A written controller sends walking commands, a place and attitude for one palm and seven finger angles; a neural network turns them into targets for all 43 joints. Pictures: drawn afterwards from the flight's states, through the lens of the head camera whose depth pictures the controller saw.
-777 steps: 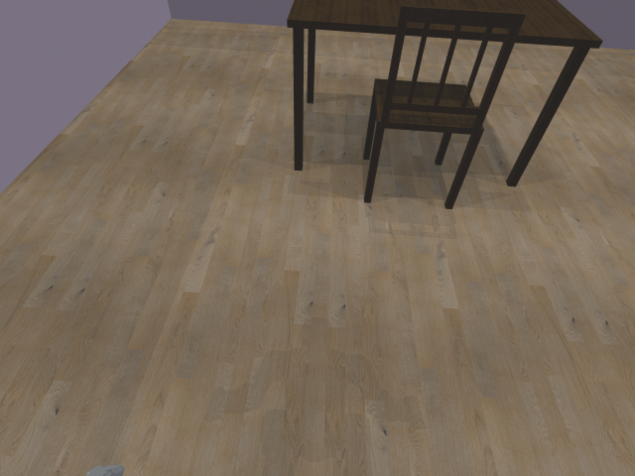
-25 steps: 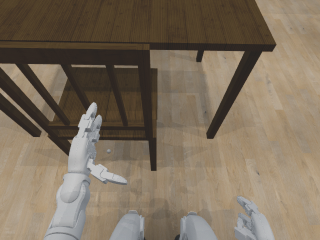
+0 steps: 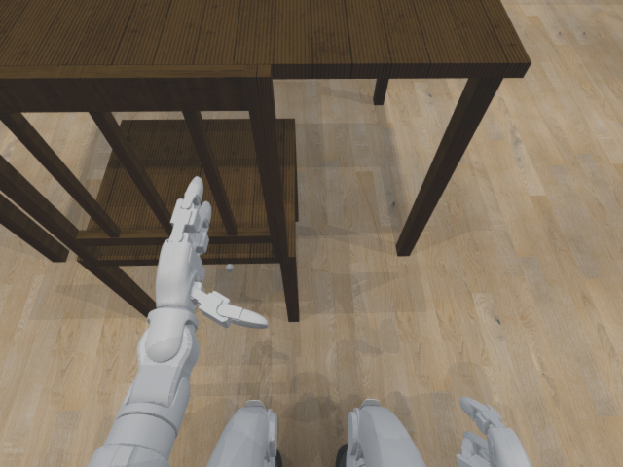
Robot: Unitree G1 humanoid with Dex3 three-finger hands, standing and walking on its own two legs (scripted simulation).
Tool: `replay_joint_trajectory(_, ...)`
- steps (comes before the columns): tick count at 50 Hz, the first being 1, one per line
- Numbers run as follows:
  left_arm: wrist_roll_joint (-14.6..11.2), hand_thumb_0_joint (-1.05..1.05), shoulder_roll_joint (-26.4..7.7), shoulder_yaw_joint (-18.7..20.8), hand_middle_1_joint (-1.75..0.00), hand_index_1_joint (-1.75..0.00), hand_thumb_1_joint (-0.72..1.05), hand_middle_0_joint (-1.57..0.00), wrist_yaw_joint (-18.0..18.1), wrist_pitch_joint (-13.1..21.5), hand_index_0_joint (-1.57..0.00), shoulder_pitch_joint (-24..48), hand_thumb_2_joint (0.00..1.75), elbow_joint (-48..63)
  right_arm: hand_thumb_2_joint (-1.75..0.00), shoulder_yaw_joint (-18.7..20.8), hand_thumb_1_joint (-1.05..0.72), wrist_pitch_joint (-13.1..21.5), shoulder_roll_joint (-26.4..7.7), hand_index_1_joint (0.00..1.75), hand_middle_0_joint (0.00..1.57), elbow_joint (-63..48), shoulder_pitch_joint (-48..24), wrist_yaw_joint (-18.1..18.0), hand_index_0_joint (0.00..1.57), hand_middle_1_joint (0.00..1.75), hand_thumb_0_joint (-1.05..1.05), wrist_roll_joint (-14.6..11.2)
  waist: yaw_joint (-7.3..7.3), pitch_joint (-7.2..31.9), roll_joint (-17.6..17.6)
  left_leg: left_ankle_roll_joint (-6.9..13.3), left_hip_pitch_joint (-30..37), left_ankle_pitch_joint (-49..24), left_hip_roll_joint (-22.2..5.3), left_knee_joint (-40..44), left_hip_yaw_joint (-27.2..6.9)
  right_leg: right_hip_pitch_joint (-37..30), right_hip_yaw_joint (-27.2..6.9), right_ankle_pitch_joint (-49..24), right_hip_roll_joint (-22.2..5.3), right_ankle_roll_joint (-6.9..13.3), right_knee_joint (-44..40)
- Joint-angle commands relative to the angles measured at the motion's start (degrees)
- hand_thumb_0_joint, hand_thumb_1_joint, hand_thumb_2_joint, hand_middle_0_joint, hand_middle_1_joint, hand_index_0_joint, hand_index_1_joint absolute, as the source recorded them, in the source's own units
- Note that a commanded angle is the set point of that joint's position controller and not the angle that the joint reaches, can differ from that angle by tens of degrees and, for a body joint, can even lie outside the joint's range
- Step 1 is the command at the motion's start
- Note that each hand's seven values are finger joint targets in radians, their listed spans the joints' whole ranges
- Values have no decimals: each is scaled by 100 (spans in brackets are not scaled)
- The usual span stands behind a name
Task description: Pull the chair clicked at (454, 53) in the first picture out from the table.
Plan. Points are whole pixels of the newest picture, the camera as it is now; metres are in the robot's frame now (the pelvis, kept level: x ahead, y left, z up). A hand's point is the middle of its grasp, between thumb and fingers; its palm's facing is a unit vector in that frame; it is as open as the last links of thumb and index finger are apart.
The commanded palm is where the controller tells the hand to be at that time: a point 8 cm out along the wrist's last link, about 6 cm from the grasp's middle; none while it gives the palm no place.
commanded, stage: aim the fingers beside a spindle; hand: left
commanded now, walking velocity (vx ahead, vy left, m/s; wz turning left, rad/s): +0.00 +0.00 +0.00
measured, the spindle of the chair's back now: (144, 183) +0.50 +0.25 +0.01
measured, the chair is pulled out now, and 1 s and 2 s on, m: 0.00 0.00 0.00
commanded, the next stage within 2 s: push the fingers through the gap in 0.48 s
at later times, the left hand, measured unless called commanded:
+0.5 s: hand (224, 272) +0.35 +0.11 +0.02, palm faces -0.01 -1.00 -0.02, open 16.9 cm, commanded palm +0.33 +0.18 +0.02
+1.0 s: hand (220, 240) +0.40 +0.13 +0.02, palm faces +0.01 -1.00 -0.02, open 16.9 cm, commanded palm +0.37 +0.18 +0.02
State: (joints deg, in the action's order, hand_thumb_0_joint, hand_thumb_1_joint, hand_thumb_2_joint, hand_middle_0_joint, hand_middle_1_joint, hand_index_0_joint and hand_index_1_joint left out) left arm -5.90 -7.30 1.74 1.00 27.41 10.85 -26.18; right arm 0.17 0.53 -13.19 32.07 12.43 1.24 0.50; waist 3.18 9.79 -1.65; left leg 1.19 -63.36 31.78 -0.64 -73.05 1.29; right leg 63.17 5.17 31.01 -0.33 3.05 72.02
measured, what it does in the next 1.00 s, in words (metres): stands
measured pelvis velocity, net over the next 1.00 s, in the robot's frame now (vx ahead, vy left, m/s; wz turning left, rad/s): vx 0.00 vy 0.01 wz -0.01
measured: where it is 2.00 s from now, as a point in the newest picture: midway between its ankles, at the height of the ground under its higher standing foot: outside the picture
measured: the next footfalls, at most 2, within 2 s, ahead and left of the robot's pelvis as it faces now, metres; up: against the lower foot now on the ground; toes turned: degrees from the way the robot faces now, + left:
none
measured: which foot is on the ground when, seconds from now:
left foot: down 0.00-1.00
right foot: down 0.00-1.00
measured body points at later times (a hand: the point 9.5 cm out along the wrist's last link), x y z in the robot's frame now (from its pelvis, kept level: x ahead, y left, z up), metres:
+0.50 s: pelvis +0.00 +0.00 +0.00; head +0.10 +0.00 +0.44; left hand +0.34 +0.17 +0.03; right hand +0.15 -0.24 -0.11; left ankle +0.03 +0.11 -0.62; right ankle +0.03 -0.09 -0.62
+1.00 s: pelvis +0.00 +0.01 +0.00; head +0.11 +0.01 +0.43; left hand +0.39 +0.18 +0.03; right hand +0.12 -0.24 -0.12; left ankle +0.03 +0.11 -0.62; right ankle +0.03 -0.09 -0.62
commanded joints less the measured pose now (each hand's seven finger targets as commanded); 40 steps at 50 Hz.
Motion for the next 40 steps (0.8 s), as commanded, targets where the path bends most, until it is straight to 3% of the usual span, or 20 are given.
replay_joint_trajectory(1, -35, 0, -575, 286, -8, -8, -50, -6, 15, 434, -6, 1037, 30, 1142, -90, 262, -90, 175, -768, 30, 20, -721, 94, -28, 20, 30, 0, -10, 24, 2191, 345, 42, 1054, -1534, 100, 898, -236, -1854, -552, -1754, -3, -187, -1093)
replay_joint_trajectory(4, -68, 0, -522, 217, -8, -8, -50, -6, -9, 492, -6, 1218, 30, 1221, -90, 262, -90, 198, -765, 30, 20, -696, 72, -47, 20, 30, 0, -1, 63, 2180, 180, 52, 1073, -1453, 108, 874, -227, -1765, -580, -1654, -9, -189, -1114)
replay_joint_trajectory(5, -82, 0, -693, 405, -8, -8, -50, -6, -6, 521, -6, 1139, 30, 1186, -90, 266, -90, 197, -781, 30, 20, -683, 76, -59, 20, 30, 0, -12, 19, 2192, 310, 46, 1044, -1400, 102, 891, -246, -1792, -571, -1575, -3, -185, -1118)
replay_joint_trajectory(6, -78, 0, -535, 215, -8, -8, -50, -6, -34, 539, -6, 1231, 30, 1227, -90, 261, -90, 210, -766, 30, 20, -684, 60, -63, 20, 30, 0, -8, 89, 2195, 293, 64, 1065, -1414, 108, 867, -230, -1789, -599, -1620, -5, -197, -1141)
replay_joint_trajectory(7, -81, 0, -597, 292, -8, -8, -50, -6, -45, 551, -6, 1128, 30, 1176, -90, 265, -90, 209, -772, 30, 20, -682, 69, -62, 20, 30, 0, -19, 28, 2113, 224, 43, 1062, -1392, 105, 902, -239, -1755, -576, -1559, -3, -178, -1138)
replay_joint_trajectory(11, -75, 0, -382, 21, -8, -8, -50, -6, -113, 544, -6, 1230, 30, 1154, -90, 279, -90, 227, -780, 30, 20, -651, 71, -60, 20, 30, 0, -21, 120, 2094, 196, 52, 1192, -1434, 92, 885, -267, -1593, -527, -1575, -7, -180, -1132)
replay_joint_trajectory(14, -78, 0, -479, 145, -8, -8, -50, -6, -101, 513, -6, 973, 30, 1118, -90, 286, -90, 224, -791, 30, 20, -676, 82, -54, 20, 30, 0, -25, 16, 2161, 171, 43, 1205, -1545, 99, 912, -272, -1680, -521, -1683, -2, -159, -1090)
replay_joint_trajectory(16, -66, 0, -394, 44, -8, -8, -50, -6, -81, 489, -6, 1025, 30, 1189, -90, 273, -90, 203, -771, 30, 20, -711, 49, -36, 20, 30, 0, -19, 37, 2127, 111, 45, 1188, -1486, 111, 912, -253, -1663, -521, -1627, -8, -168, -1110)
replay_joint_trajectory(18, -49, 0, -617, 264, -8, -8, -50, -6, -13, 501, -6, 1102, 30, 1136, -90, 269, -90, 189, -798, 30, 20, -685, 61, -57, 20, 30, 0, -13, 55, 2085, 298, 62, 1075, -1427, 103, 885, -275, -1660, -529, -1562, 5, -176, -1099)
replay_joint_trajectory(20, -20, 0, -572, 212, -8, -8, -50, -6, -2, 531, -6, 1212, 30, 1163, -90, 261, -90, 178, -775, 30, 20, -717, 9, -52, 20, 30, 0, -14, 55, 2026, 151, 48, 1070, -1314, 116, 888, -260, -1590, -542, -1426, -6, -171, -1111)
replay_joint_trajectory(25, -61, 0, -646, 315, -8, -8, -50, -6, -23, 561, -6, 1158, 30, 1224, -90, 264, -90, 182, -779, 30, 20, -723, 14, -63, 20, 30, 0, -9, 24, 2228, 129, 47, 1165, -1448, 109, 873, -265, -1670, -541, -1568, 8, -171, -1079)
replay_joint_trajectory(29, -91, 0, -428, 83, -8, -8, -50, -6, -129, 486, -6, 1124, 30, 1180, -90, 263, -90, 185, -788, 30, 20, -721, 26, -59, 20, 30, 0, -16, 73, 2213, 57, 46, 1285, -1546, 94, 891, -301, -1569, -485, -1624, 24, -160, -1067)
replay_joint_trajectory(31, -114, 0, -551, 166, -8, -8, -50, -6, -139, 461, -6, 1383, 30, 1112, -90, 251, -90, 175, -809, 30, 20, -672, 59, -77, 20, 30, 0, -24, 134, 2078, 211, 48, 1173, -1424, 93, 895, -311, -1573, -497, -1519, 23, -173, -1109)
replay_joint_trajectory(35, -47, 0, -482, 73, -8, -8, -50, -6, -72, 478, -6, 1967, 30, 978, -90, 255, -90, 197, -825, 30, 20, -583, 85, -99, 20, 30, 0, -6, 232, 2090, 22, 38, 1301, -1358, 75, 856, -383, -1209, -442, -1311, 20, -163, -1057)
replay_joint_trajectory(40, -26, 0, -698, 400, -8, -8, -50, -6, 72, 473, -6, 2176, 30, 682, -90, 261, -90, 175, -848, 30, 20, -536, 149, -96, 20, 30, 0, 17, 168, 2350, 76, 21, 1318, -1518, 87, 868, -373, -1357, -437, -1460, 22, -161, -1013)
